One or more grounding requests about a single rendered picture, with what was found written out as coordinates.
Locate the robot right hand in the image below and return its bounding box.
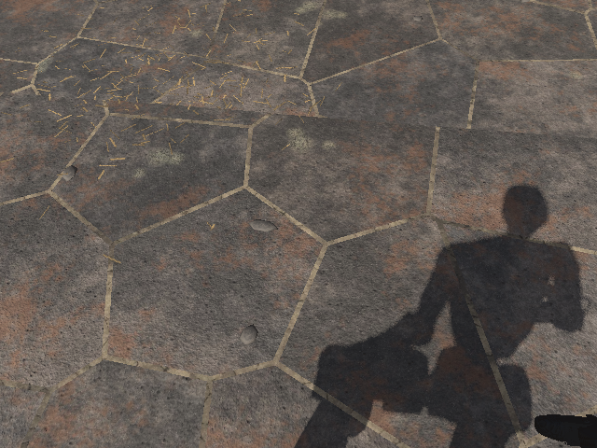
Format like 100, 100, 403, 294
535, 414, 597, 448

